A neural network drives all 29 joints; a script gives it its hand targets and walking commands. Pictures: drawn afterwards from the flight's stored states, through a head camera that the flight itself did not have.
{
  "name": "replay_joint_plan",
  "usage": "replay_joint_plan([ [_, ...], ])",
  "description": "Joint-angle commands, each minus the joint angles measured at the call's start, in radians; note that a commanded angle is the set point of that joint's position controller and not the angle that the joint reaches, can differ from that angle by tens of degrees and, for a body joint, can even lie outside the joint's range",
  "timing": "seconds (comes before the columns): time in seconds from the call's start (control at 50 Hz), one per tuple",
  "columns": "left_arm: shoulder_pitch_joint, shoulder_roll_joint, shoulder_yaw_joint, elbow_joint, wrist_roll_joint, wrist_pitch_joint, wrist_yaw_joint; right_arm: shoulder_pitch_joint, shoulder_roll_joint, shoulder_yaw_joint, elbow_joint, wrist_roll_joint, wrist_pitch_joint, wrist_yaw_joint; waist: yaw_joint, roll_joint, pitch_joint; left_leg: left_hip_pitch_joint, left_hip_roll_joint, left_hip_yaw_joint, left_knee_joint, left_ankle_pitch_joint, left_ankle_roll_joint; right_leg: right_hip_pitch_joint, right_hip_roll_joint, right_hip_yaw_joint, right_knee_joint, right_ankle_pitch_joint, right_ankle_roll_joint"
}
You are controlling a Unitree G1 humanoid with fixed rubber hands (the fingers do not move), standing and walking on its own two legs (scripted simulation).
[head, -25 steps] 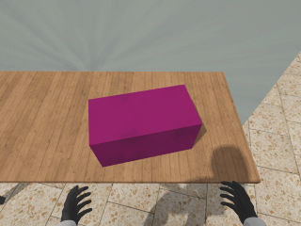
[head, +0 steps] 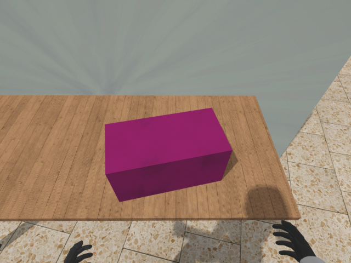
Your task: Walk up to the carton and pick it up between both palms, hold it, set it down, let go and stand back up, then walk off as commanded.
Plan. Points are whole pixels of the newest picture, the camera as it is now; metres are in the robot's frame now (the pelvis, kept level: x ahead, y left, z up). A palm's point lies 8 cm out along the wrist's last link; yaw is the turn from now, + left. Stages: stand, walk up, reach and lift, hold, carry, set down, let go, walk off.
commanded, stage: stand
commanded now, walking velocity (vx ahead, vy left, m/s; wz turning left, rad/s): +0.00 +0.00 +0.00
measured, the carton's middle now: (166, 154) +0.42 +0.06 -0.05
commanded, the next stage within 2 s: none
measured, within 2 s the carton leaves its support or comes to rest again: neither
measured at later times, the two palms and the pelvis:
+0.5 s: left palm out of the picture +0.07 +0.27 -0.12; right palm (312, 262) +0.15 -0.28 -0.07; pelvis +0.00 +0.00 +0.00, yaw +0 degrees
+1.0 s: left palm out of the picture +0.06 +0.27 -0.12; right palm out of the picture +0.14 -0.28 -0.07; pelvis -0.01 +0.00 +0.00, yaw +0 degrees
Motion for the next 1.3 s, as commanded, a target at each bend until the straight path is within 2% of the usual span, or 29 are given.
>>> replay_joint_plan([
  [0.0,-0.089,0.271,0.006,-0.004,0.148,-0.059,-0.032,0.004,-0.180,-0.095,-0.018,-0.162,-0.001,-0.013,-0.041,-0.009,-0.155,0.107,0.061,-0.072,-0.093,0.142,0.033,0.125,-0.111,0.098,-0.118,0.157,-0.061],
  [0.02,-0.091,0.279,0.007,0.011,0.145,-0.060,-0.031,-0.001,-0.192,-0.095,-0.016,-0.166,0.001,-0.010,-0.034,-0.004,-0.144,0.096,0.067,-0.078,-0.102,0.146,0.033,0.127,-0.106,0.096,-0.118,0.157,-0.058],
  [0.06,-0.091,0.286,0.007,0.037,0.145,-0.063,-0.033,0.010,-0.197,-0.091,-0.015,-0.161,-0.001,-0.010,-0.042,0.004,-0.143,0.103,0.067,-0.080,-0.103,0.149,0.033,0.123,-0.107,0.098,-0.126,0.169,-0.057],
  [0.08,-0.085,0.281,0.006,0.047,0.145,-0.065,-0.034,0.008,-0.209,-0.091,-0.011,-0.164,0.000,-0.010,-0.038,0.024,-0.124,0.093,0.069,-0.082,-0.111,0.144,0.038,0.122,-0.111,0.104,-0.131,0.181,-0.060],
  [0.16,-0.075,0.302,0.004,0.088,0.143,-0.069,-0.036,0.005,-0.220,-0.095,-0.021,-0.159,0.001,-0.009,-0.041,0.013,-0.122,0.095,0.077,-0.091,-0.123,0.164,0.039,0.133,-0.106,0.096,-0.127,0.226,-0.057],
  [0.2,-0.082,0.308,0.006,0.103,0.146,-0.067,-0.034,-0.002,-0.221,-0.095,-0.016,-0.159,0.002,-0.008,-0.040,0.006,-0.095,0.084,0.072,-0.089,-0.132,0.153,0.035,0.129,-0.102,0.094,-0.135,0.212,-0.056],
  [0.28,-0.081,0.301,0.006,0.126,0.143,-0.065,-0.038,0.000,-0.223,-0.090,-0.017,-0.158,0.004,-0.009,-0.040,0.043,-0.068,0.080,0.081,-0.099,-0.149,0.125,0.039,0.113,-0.103,0.098,-0.143,0.193,-0.055],
  [0.34,-0.085,0.306,0.006,0.139,0.141,-0.064,-0.039,0.000,-0.230,-0.091,-0.005,-0.157,0.006,-0.011,-0.034,0.029,-0.070,0.065,0.082,-0.101,-0.161,0.085,0.040,0.129,-0.102,0.102,-0.149,0.171,-0.059],
  [0.6,-0.077,0.308,0.009,0.184,0.136,-0.063,-0.036,-0.004,-0.226,-0.092,0.012,-0.151,0.009,-0.013,-0.035,0.037,-0.079,0.110,0.088,-0.086,-0.144,0.190,0.046,0.142,-0.106,0.104,-0.144,0.291,-0.062],
  [0.64,-0.085,0.315,0.008,0.182,0.135,-0.064,-0.037,0.009,-0.221,-0.089,0.017,-0.147,0.011,-0.016,-0.040,0.052,-0.070,0.100,0.091,-0.092,-0.149,0.177,0.047,0.145,-0.108,0.102,-0.145,0.275,-0.061],
  [0.7,-0.074,0.309,0.007,0.189,0.134,-0.062,-0.037,-0.015,-0.232,-0.090,0.017,-0.151,0.012,-0.016,-0.028,0.047,-0.060,0.097,0.092,-0.092,-0.154,0.183,0.048,0.142,-0.101,0.100,-0.143,0.265,-0.060],
  [0.76,-0.075,0.307,0.007,0.196,0.135,-0.059,-0.036,-0.005,-0.223,-0.090,0.024,-0.149,0.013,-0.017,-0.035,0.047,-0.051,0.098,0.087,-0.088,-0.153,0.162,0.047,0.136,-0.107,0.109,-0.149,0.269,-0.063],
  [0.78,-0.082,0.306,0.008,0.200,0.134,-0.059,-0.035,-0.008,-0.222,-0.089,0.022,-0.150,0.013,-0.015,-0.035,0.026,-0.047,0.103,0.086,-0.087,-0.152,0.171,0.045,0.130,-0.105,0.104,-0.157,0.259,-0.060],
  [0.8,-0.079,0.308,0.008,0.199,0.135,-0.057,-0.035,-0.013,-0.227,-0.092,0.027,-0.150,0.015,-0.016,-0.033,0.050,-0.045,0.101,0.088,-0.088,-0.154,0.161,0.047,0.132,-0.105,0.105,-0.159,0.258,-0.063],
  [0.84,-0.073,0.303,0.006,0.200,0.132,-0.056,-0.036,-0.009,-0.228,-0.090,0.029,-0.150,0.014,-0.015,-0.030,0.039,-0.026,0.088,0.089,-0.091,-0.161,0.155,0.048,0.127,-0.102,0.104,-0.157,0.255,-0.063],
  [0.86,-0.073,0.305,0.007,0.207,0.131,-0.055,-0.035,-0.014,-0.232,-0.090,0.033,-0.153,0.014,-0.016,-0.026,0.054,-0.033,0.089,0.093,-0.096,-0.167,0.141,0.052,0.133,-0.103,0.106,-0.156,0.246,-0.063],
  [0.96,-0.084,0.308,0.008,0.206,0.131,-0.057,-0.036,-0.003,-0.225,-0.090,0.039,-0.150,0.016,-0.016,-0.039,0.040,-0.025,0.097,0.089,-0.089,-0.161,0.161,0.050,0.125,-0.107,0.112,-0.159,0.256,-0.064],
  [1.0,-0.074,0.307,0.008,0.213,0.129,-0.057,-0.035,-0.007,-0.230,-0.092,0.045,-0.149,0.015,-0.017,-0.034,0.038,-0.029,0.102,0.091,-0.093,-0.165,0.155,0.053,0.133,-0.104,0.109,-0.166,0.251,-0.063],
  [1.02,-0.077,0.313,0.008,0.215,0.129,-0.057,-0.035,-0.003,-0.231,-0.092,0.045,-0.147,0.018,-0.017,-0.041,0.065,-0.014,0.098,0.089,-0.093,-0.169,0.136,0.052,0.120,-0.106,0.116,-0.168,0.233,-0.065],
  [1.1,-0.074,0.310,0.009,0.218,0.130,-0.056,-0.038,-0.002,-0.229,-0.092,0.055,-0.150,0.017,-0.017,-0.035,0.047,0.008,0.081,0.090,-0.095,-0.178,0.109,0.051,0.114,-0.103,0.114,-0.176,0.206,-0.062],
  [1.12,-0.077,0.305,0.010,0.220,0.130,-0.054,-0.037,-0.012,-0.231,-0.092,0.053,-0.151,0.016,-0.016,-0.033,0.070,0.007,0.077,0.094,-0.100,-0.181,0.095,0.054,0.114,-0.106,0.119,-0.174,0.200,-0.066],
  [1.14,-0.076,0.308,0.009,0.225,0.129,-0.055,-0.037,-0.007,-0.230,-0.090,0.056,-0.149,0.017,-0.016,-0.035,0.052,0.004,0.078,0.093,-0.103,-0.181,0.099,0.054,0.121,-0.105,0.119,-0.177,0.195,-0.067],
  [1.18,-0.075,0.305,0.007,0.229,0.130,-0.054,-0.037,-0.017,-0.230,-0.091,0.054,-0.150,0.019,-0.015,-0.036,0.071,0.015,0.079,0.090,-0.096,-0.181,0.089,0.051,0.105,-0.105,0.122,-0.180,0.197,-0.065],
  [1.22,-0.078,0.308,0.010,0.229,0.129,-0.054,-0.036,-0.007,-0.227,-0.091,0.061,-0.149,0.017,-0.015,-0.041,0.050,0.009,0.074,0.096,-0.108,-0.190,0.087,0.054,0.115,-0.104,0.116,-0.174,0.181,-0.064],
  [1.24,-0.075,0.305,0.009,0.228,0.126,-0.052,-0.037,-0.009,-0.234,-0.093,0.062,-0.149,0.017,-0.015,-0.036,0.061,0.019,0.068,0.096,-0.106,-0.190,0.087,0.054,0.107,-0.101,0.117,-0.174,0.179,-0.065],
  [1.28,-0.080,0.305,0.008,0.231,0.129,-0.052,-0.038,-0.004,-0.226,-0.091,0.067,-0.148,0.017,-0.016,-0.040,0.047,0.016,0.074,0.095,-0.106,-0.191,0.070,0.054,0.101,-0.102,0.122,-0.184,0.164,-0.066],
])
